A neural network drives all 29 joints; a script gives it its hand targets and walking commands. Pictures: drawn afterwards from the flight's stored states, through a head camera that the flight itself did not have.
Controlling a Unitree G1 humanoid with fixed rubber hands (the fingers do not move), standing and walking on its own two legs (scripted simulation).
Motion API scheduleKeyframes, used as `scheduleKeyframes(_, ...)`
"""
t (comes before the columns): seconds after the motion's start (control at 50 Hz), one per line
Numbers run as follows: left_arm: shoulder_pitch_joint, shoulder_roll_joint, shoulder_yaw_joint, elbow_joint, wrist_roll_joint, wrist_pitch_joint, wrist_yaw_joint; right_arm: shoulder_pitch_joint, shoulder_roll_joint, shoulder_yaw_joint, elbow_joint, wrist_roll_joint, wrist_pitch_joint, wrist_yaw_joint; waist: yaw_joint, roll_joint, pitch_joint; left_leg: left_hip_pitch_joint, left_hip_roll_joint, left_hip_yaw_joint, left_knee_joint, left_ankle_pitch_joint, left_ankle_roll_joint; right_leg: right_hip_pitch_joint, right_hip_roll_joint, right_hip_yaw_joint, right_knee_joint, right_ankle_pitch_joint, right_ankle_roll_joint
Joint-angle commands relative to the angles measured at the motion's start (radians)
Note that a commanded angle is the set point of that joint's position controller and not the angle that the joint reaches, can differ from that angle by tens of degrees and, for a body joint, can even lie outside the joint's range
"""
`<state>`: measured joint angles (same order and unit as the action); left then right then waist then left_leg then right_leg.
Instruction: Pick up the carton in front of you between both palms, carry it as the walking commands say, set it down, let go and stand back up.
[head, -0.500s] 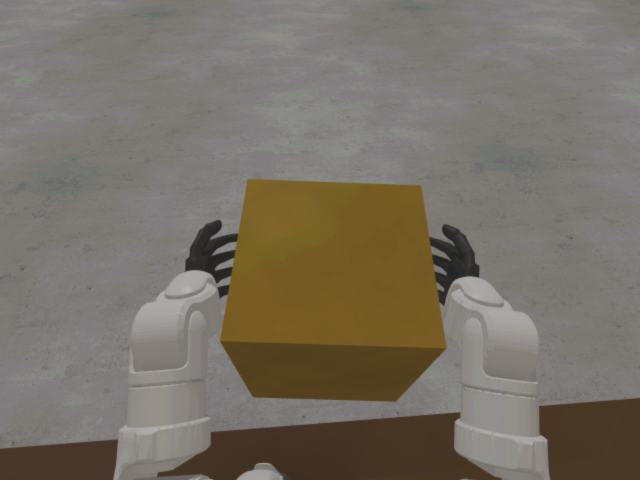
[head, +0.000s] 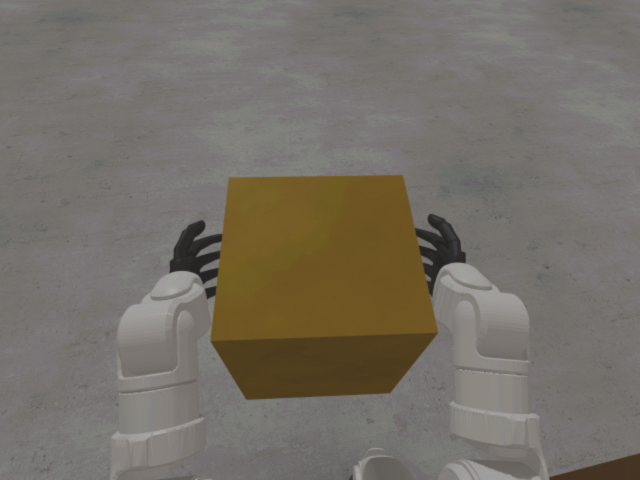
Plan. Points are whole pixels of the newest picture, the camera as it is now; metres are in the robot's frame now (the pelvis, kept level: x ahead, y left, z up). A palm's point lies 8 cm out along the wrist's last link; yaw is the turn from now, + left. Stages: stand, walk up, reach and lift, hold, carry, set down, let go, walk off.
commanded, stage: carry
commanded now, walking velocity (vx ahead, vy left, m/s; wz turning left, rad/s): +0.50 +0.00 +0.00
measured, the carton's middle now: (318, 296) +0.35 -0.01 +0.04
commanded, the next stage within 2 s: none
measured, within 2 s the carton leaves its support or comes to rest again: neither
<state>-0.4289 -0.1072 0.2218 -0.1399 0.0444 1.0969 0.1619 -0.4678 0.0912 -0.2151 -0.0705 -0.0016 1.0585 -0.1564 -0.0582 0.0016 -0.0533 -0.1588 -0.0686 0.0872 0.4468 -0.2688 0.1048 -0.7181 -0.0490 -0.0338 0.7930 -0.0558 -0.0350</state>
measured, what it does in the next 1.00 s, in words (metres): walks ahead: right foot, then left foot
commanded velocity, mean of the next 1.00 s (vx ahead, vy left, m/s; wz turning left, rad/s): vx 0.50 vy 0.00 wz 0.00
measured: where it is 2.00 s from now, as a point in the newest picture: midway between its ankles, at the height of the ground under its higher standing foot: (297, 290)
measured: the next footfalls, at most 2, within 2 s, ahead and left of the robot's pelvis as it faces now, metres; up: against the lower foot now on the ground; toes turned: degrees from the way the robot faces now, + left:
right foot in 0.14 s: +0.28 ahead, -0.08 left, -0.02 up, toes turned -4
left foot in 0.62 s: +0.58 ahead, +0.09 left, -0.02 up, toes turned +7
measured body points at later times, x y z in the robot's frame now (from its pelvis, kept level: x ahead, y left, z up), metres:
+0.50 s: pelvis +0.31 -0.02 -0.02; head +0.35 -0.03 +0.43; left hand +0.65 +0.14 +0.08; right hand +0.66 -0.16 +0.07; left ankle +0.44 +0.13 -0.71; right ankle +0.24 -0.08 -0.76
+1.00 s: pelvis +0.64 +0.01 -0.01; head +0.64 +0.02 +0.44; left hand +0.92 +0.15 +0.08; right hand +0.92 -0.15 +0.08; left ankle +0.54 +0.08 -0.76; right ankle +0.77 -0.15 -0.71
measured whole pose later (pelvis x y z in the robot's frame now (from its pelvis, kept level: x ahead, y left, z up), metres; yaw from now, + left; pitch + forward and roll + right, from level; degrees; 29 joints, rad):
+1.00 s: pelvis +0.64 +0.01 -0.01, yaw -1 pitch +4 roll -2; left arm -0.12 -0.13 0.08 -0.42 0.05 1.18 0.14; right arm -0.12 0.13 -0.11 -0.41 -0.04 1.15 -0.13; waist -0.01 0.00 -0.10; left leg -0.03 0.02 0.14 0.21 -0.27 0.04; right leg -0.62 -0.09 -0.10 0.66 -0.11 0.02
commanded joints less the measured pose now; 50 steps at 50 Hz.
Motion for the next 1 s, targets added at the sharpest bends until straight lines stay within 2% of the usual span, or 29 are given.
scheduleKeyframes(0.0, -0.564, -0.763, -0.666, -0.001, -0.213, -0.010, -0.085, -0.497, 0.802, 0.665, -0.024, 0.250, 0.027, 0.131, -0.048, 0.093, -0.277, 0.361, 0.186, -0.141, -0.001, 0.812, 0.034, -0.014, 0.080, -0.113, -0.230, 0.120, -0.023)
scheduleKeyframes(0.04, -0.557, -0.752, -0.651, 0.016, -0.201, -0.003, -0.088, -0.488, 0.799, 0.659, -0.001, 0.238, 0.029, 0.133, -0.025, 0.118, -0.274, 0.303, 0.184, -0.120, 0.059, 0.884, 0.015, 0.162, 0.111, -0.132, -0.339, 0.176, -0.051)
scheduleKeyframes(0.06, -0.547, -0.747, -0.640, 0.028, -0.197, -0.002, -0.089, -0.498, 0.801, 0.656, 0.004, 0.235, 0.030, 0.134, 0.011, 0.143, -0.304, 0.271, 0.186, -0.104, 0.151, 0.909, -0.006, 0.292, 0.120, -0.137, -0.363, 0.187, -0.061)
scheduleKeyframes(0.08, -0.530, -0.745, -0.627, 0.042, -0.190, -0.004, -0.090, -0.512, 0.806, 0.657, 0.011, 0.237, 0.031, 0.134, 0.069, 0.118, -0.354, 0.198, 0.168, -0.053, 0.311, 0.865, -0.033, 0.483, 0.112, -0.146, -0.424, 0.237, -0.066)
scheduleKeyframes(0.1, -0.522, -0.739, -0.611, 0.051, -0.175, -0.005, -0.091, -0.527, 0.804, 0.651, 0.022, 0.237, 0.031, 0.134, 0.116, 0.047, -0.418, 0.025, 0.138, -0.023, 0.507, 0.627, -0.054, 0.728, 0.028, -0.067, -0.391, 0.284, -0.078)
scheduleKeyframes(0.12, -0.521, -0.728, -0.596, 0.064, -0.171, -0.006, -0.091, -0.552, 0.811, 0.645, 0.021, 0.236, 0.033, 0.134, 0.107, -0.134, -0.477, -0.279, 0.063, -0.019, 0.730, -0.003, -0.085, 0.987, -0.220, 0.241, -0.243, 0.619, -0.157)
scheduleKeyframes(0.14, -0.526, -0.727, -0.598, 0.077, -0.182, -0.006, -0.092, -0.534, 0.813, 0.638, 0.024, 0.228, 0.031, 0.128, 0.106, -0.260, -0.539, -0.550, -0.024, -0.081, 0.990, -0.381, -0.108, 1.140, -0.385, 0.534, -0.264, 0.502, -0.305)
scheduleKeyframes(0.16, -0.518, -0.792, -0.619, 0.078, -0.211, -0.014, -0.096, -0.530, 0.831, 0.646, -0.002, 0.228, 0.027, 0.124, 0.142, -0.174, -0.561, -0.633, 0.022, -0.132, 1.040, -0.295, -0.085, 1.140, -0.345, 0.558, -0.311, 0.203, -0.327)
scheduleKeyframes(0.18, -0.567, -0.824, -0.634, 0.042, -0.234, -0.027, -0.102, -0.568, 0.853, 0.639, -0.016, 0.225, 0.025, 0.122, 0.134, -0.122, -0.497, -0.649, 0.056, -0.129, 0.972, -0.242, -0.067, 1.013, -0.293, 0.532, -0.365, 0.060, -0.283)
scheduleKeyframes(0.2, -0.630, -0.876, -0.664, 0.003, -0.264, -0.037, -0.112, -0.600, 0.885, 0.641, -0.041, 0.223, 0.016, 0.121, 0.114, -0.052, -0.435, -0.617, 0.086, -0.136, 0.918, -0.181, -0.064, 0.875, -0.264, 0.476, -0.412, 0.000, -0.246)
scheduleKeyframes(0.22, -0.702, -0.925, -0.707, -0.044, -0.307, -0.047, -0.124, -0.627, 0.913, 0.652, -0.077, 0.223, 0.004, 0.121, 0.088, -0.041, -0.403, -0.570, 0.116, -0.133, 0.860, -0.143, -0.065, 0.770, -0.254, 0.400, -0.446, -0.044, -0.215)
scheduleKeyframes(0.26, -0.763, -0.947, -0.753, -0.080, -0.355, -0.066, -0.137, -0.616, 0.918, 0.656, -0.079, 0.213, -0.009, 0.117, 0.079, -0.058, -0.403, -0.517, 0.122, -0.100, 0.780, -0.090, -0.069, 0.697, -0.218, 0.335, -0.472, -0.057, -0.201)
scheduleKeyframes(0.34, -0.681, -0.896, -0.768, -0.090, -0.364, -0.071, -0.142, -0.524, 0.869, 0.676, -0.091, 0.190, -0.026, 0.104, 0.089, -0.088, -0.400, -0.597, 0.133, -0.062, 0.589, -0.011, -0.089, 0.783, -0.194, 0.222, -0.452, 0.168, -0.204)
scheduleKeyframes(0.4, -0.634, -0.847, -0.754, -0.091, -0.348, -0.060, -0.134, -0.515, 0.827, 0.686, -0.121, 0.195, -0.016, 0.100, 0.110, -0.091, -0.357, -0.587, 0.117, -0.014, 0.411, 0.106, -0.097, 0.812, -0.161, 0.152, -0.439, 0.328, -0.166)
scheduleKeyframes(0.5, -0.541, -0.760, -0.699, -0.051, -0.302, -0.019, -0.117, -0.479, 0.766, 0.677, -0.115, 0.190, 0.029, 0.092, 0.127, -0.147, -0.295, -0.512, 0.059, 0.069, 0.131, 0.223, -0.082, 0.903, -0.111, 0.052, -0.397, 0.550, -0.112)
scheduleKeyframes(0.54, -0.524, -0.745, -0.685, -0.048, -0.289, -0.004, -0.113, -0.473, 0.754, 0.669, -0.109, 0.189, 0.047, 0.092, 0.096, -0.165, -0.308, -0.344, 0.018, 0.121, 0.022, 0.259, -0.065, 0.875, -0.104, 0.000, -0.320, 0.700, -0.079)
scheduleKeyframes(0.56, -0.522, -0.745, -0.685, -0.050, -0.285, 0.004, -0.112, -0.457, 0.752, 0.663, -0.103, 0.189, 0.054, 0.094, 0.053, -0.166, -0.348, -0.177, 0.005, 0.140, -0.049, 0.303, -0.061, 0.829, -0.094, -0.035, -0.214, 0.718, -0.051)
scheduleKeyframes(0.58, -0.522, -0.737, -0.682, -0.052, -0.280, 0.013, -0.111, -0.441, 0.746, 0.653, -0.095, 0.188, 0.062, 0.097, 0.024, -0.124, -0.422, 0.070, 0.051, 0.099, -0.058, 0.316, -0.047, 0.706, -0.077, -0.070, -0.053, 0.563, -0.016)
scheduleKeyframes(0.6, -0.518, -0.733, -0.678, -0.054, -0.279, 0.024, -0.110, -0.422, 0.733, 0.642, -0.087, 0.189, 0.070, 0.099, 0.014, 0.012, -0.499, 0.338, 0.252, -0.181, -0.001, 0.339, 0.013, 0.456, -0.053, -0.045, 0.138, 0.207, 0.014)
scheduleKeyframes(0.62, -0.501, -0.753, -0.680, -0.054, -0.277, 0.036, -0.110, -0.409, 0.730, 0.635, -0.083, 0.194, 0.075, 0.099, 0.033, 0.208, -0.527, 0.499, 0.469, -0.535, -0.011, 0.447, 0.097, 0.198, 0.071, -0.012, 0.335, -0.422, 0.027)
scheduleKeyframes(0.64, -0.494, -0.763, -0.678, -0.067, -0.272, 0.042, -0.112, -0.398, 0.772, 0.647, -0.066, 0.205, 0.078, 0.106, 0.035, 0.242, -0.518, 0.547, 0.476, -0.612, -0.089, 0.347, 0.176, 0.044, 0.099, 0.026, 0.487, -0.458, 0.019)
scheduleKeyframes(0.66, -0.532, -0.809, -0.692, -0.100, -0.288, 0.043, -0.119, -0.405, 0.828, 0.670, -0.104, 0.227, 0.075, 0.118, 0.028, 0.192, -0.470, 0.483, 0.447, -0.555, -0.100, 0.308, 0.151, -0.007, 0.042, 0.055, 0.512, -0.433, 0.006)
scheduleKeyframes(0.68, -0.556, -0.860, -0.711, -0.121, -0.304, 0.043, -0.128, -0.423, 0.876, 0.688, -0.141, 0.246, 0.074, 0.131, 0.026, 0.117, -0.413, 0.387, 0.422, -0.471, -0.122, 0.329, 0.123, 0.000, 0.013, 0.059, 0.472, -0.383, 0.007)
scheduleKeyframes(0.7, -0.545, -0.902, -0.730, -0.140, -0.311, 0.041, -0.138, -0.433, 0.921, 0.710, -0.169, 0.265, 0.075, 0.147, 0.042, 0.061, -0.387, 0.323, 0.406, -0.402, -0.154, 0.329, 0.094, 0.023, -0.020, 0.062, 0.414, -0.323, 0.013)
scheduleKeyframes(0.72, -0.500, -0.935, -0.740, -0.142, -0.303, 0.039, -0.145, -0.425, 0.956, 0.735, -0.196, 0.279, 0.075, 0.161, 0.044, 0.054, -0.376, 0.272, 0.391, -0.338, -0.186, 0.306, 0.066, 0.053, -0.040, 0.048, 0.353, -0.285, 0.022)
scheduleKeyframes(0.74, -0.444, -0.967, -0.756, -0.144, -0.296, 0.036, -0.154, -0.402, 0.979, 0.763, -0.234, 0.287, 0.072, 0.172, 0.044, 0.062, -0.373, 0.247, 0.379, -0.295, -0.204, 0.300, 0.052, 0.077, -0.040, 0.030, 0.298, -0.262, 0.029)
scheduleKeyframes(0.8, -0.296, -0.992, -0.804, -0.191, -0.269, 0.030, -0.169, -0.280, 0.985, 0.807, -0.304, 0.283, 0.073, 0.199, 0.045, 0.103, -0.360, 0.283, 0.354, -0.197, -0.232, 0.383, 0.045, 0.063, -0.030, -0.017, 0.163, -0.206, 0.054)
scheduleKeyframes(0.86, -0.213, -0.989, -0.837, -0.288, -0.275, 0.038, -0.172, -0.168, 0.972, 0.813, -0.374, 0.294, 0.087, 0.216, 0.046, 0.131, -0.305, 0.300, 0.312, -0.107, -0.244, 0.472, 0.029, 0.040, -0.027, -0.061, 0.008, -0.110, 0.067)
scheduleKeyframes(0.98, -0.055, -0.926, -0.844, -0.367, -0.284, 0.090, -0.190, 0.044, 0.902, 0.792, -0.407, 0.256, 0.137, 0.232, 0.037, 0.156, -0.182, 0.298, 0.279, -0.011, -0.231, 0.609, 0.001, 0.114, 0.006, -0.152, -0.257, 0.028, 0.046)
